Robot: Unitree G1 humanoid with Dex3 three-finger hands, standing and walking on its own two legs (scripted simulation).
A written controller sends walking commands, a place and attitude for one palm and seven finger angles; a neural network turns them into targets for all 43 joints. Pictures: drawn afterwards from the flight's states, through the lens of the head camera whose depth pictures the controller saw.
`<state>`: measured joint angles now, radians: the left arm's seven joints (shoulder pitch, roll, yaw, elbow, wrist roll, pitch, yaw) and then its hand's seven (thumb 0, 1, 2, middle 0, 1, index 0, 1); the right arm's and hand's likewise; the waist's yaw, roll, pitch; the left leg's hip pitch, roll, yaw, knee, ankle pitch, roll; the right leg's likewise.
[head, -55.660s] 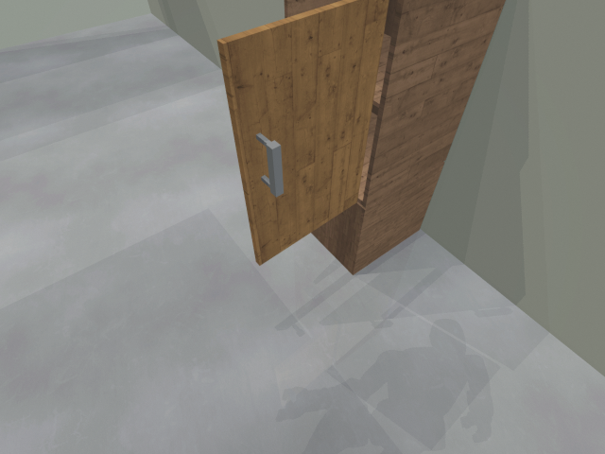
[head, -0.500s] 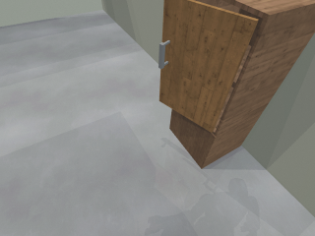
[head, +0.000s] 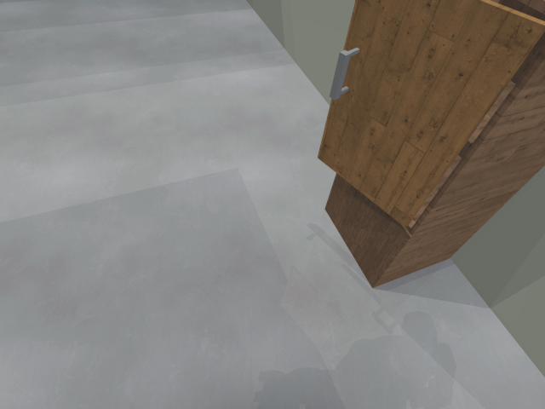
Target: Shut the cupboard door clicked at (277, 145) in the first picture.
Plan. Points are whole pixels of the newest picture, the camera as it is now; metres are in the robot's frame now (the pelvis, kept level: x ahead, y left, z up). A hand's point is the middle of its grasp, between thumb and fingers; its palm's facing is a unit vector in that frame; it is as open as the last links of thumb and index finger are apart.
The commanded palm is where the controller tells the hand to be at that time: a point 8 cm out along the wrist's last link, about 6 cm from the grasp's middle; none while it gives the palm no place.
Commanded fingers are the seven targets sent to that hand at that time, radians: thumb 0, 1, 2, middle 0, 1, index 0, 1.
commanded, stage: walk to a spot facing it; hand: left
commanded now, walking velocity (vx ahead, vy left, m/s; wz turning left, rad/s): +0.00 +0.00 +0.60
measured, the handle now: (344, 73) +0.88 -0.15 +0.01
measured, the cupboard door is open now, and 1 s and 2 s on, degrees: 19 19 19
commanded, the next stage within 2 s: turn to face it in 1.76 s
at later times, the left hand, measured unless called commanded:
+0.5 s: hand out of the picture +0.02 +0.17 -0.14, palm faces +0.29 -0.91 -0.30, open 7.3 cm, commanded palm none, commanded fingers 0.00 0.90 0.90 -0.20 -0.30 -0.20 -0.30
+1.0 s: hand out of the picture -0.03 +0.20 -0.15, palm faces +0.58 -0.77 -0.27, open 7.4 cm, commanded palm none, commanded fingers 0.00 0.90 0.90 -0.20 -0.30 -0.20 -0.30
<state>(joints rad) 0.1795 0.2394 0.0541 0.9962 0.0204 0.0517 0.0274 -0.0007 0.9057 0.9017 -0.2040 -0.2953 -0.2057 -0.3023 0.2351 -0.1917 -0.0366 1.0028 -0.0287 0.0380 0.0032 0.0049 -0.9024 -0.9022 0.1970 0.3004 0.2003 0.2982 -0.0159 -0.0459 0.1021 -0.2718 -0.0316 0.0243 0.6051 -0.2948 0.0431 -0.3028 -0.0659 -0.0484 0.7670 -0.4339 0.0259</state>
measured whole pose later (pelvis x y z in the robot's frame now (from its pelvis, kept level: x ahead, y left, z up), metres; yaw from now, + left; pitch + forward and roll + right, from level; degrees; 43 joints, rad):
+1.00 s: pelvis +0.04 -0.03 +0.01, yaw +36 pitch +0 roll +1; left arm 0.22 0.27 0.08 0.88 0.03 0.01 -0.03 0.00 0.91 0.90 -0.20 -0.29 -0.20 -0.30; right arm 0.28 -0.21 -0.04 0.93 -0.04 0.01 0.01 0.00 -0.90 -0.90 0.20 0.30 0.20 0.30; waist -0.01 0.00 0.07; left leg -0.20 0.00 -0.10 0.51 -0.33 -0.02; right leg -0.44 -0.06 -0.05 0.73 -0.35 0.06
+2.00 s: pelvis +0.28 +0.25 +0.00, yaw +66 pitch +0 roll +1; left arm 0.16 0.17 0.04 0.89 0.03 -0.05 0.00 0.00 0.91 0.90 -0.20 -0.29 -0.20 -0.30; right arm 0.31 -0.21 -0.06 1.04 -0.02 -0.01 -0.01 0.01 -0.90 -0.90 0.20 0.30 0.20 0.30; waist -0.03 0.03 0.08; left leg -0.36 -0.01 0.01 1.05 -0.50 0.02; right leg -0.34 -0.05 -0.09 0.58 -0.24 -0.03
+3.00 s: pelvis +0.33 +0.37 +0.01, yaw +31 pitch +1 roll -2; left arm 0.16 0.28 0.08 0.88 0.02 0.08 -0.03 0.00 0.91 0.90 -0.20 -0.29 -0.20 -0.30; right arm 0.21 -0.21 0.00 0.86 -0.03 0.00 -0.03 0.00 -0.90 -0.90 0.20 0.30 0.20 0.30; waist 0.01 -0.05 0.08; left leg -0.27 0.08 0.10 0.55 -0.29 0.01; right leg -0.46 0.04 0.03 1.01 -0.49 0.04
